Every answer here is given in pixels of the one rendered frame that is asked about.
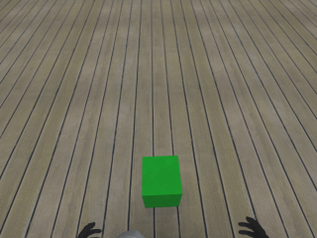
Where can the robot left hand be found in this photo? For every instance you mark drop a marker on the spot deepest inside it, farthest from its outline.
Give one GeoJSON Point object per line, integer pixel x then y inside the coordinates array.
{"type": "Point", "coordinates": [87, 231]}

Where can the carton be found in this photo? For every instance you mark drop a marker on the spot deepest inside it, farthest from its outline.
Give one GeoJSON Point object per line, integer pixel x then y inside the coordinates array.
{"type": "Point", "coordinates": [161, 181]}

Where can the robot right hand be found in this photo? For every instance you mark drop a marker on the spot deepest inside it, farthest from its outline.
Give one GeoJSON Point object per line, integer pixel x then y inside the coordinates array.
{"type": "Point", "coordinates": [253, 225]}

